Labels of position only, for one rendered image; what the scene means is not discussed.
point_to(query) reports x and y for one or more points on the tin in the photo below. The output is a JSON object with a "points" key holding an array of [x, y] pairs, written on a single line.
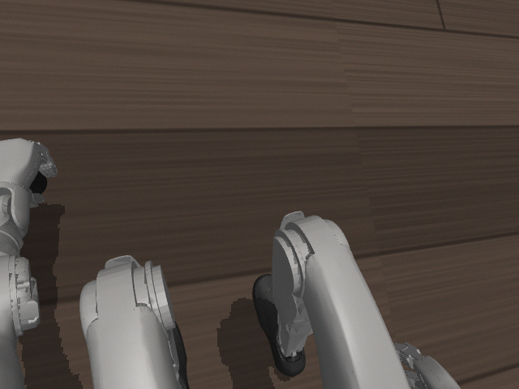
{"points": [[39, 184]]}

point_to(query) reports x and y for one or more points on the right robot foot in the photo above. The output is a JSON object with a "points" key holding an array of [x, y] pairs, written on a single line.
{"points": [[267, 316]]}

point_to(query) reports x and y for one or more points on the right robot hand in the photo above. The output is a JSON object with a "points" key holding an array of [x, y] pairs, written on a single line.
{"points": [[429, 374]]}

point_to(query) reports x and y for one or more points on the left robot arm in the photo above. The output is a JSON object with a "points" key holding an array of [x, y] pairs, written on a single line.
{"points": [[19, 301]]}

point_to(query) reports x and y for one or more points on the left robot hand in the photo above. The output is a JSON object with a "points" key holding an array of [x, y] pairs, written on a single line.
{"points": [[20, 161]]}

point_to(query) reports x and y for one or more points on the left robot foot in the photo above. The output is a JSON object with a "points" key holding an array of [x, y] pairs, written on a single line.
{"points": [[182, 357]]}

